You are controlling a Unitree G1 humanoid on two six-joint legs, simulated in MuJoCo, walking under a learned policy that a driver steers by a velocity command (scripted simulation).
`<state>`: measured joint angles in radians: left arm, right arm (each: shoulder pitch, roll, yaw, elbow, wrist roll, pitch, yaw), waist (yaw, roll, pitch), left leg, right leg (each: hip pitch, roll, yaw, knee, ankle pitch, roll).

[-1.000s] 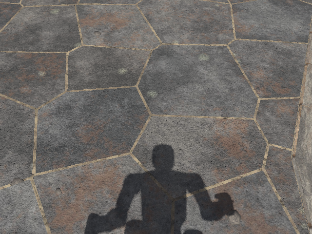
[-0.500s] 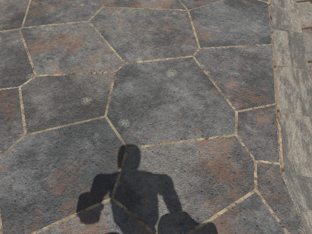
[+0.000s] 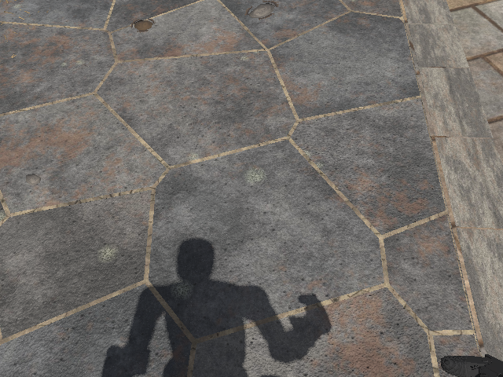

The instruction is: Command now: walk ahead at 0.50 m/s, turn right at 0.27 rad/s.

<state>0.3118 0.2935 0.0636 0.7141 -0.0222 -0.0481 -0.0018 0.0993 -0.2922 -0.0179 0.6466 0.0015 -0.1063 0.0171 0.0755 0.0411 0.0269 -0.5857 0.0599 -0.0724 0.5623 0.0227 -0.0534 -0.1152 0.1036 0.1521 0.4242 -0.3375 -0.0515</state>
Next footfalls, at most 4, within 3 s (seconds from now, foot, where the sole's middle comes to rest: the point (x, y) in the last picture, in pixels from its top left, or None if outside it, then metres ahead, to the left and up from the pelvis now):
0.06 left None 0.21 0.14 -0.77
0.50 right None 0.38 -0.08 -0.77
0.72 left None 0.30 0.17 -0.77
1.44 left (226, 292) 0.69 0.18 -0.77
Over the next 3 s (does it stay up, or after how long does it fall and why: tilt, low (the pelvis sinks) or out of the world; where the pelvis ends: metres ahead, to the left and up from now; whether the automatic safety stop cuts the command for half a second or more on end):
stays up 0.67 0.07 0.01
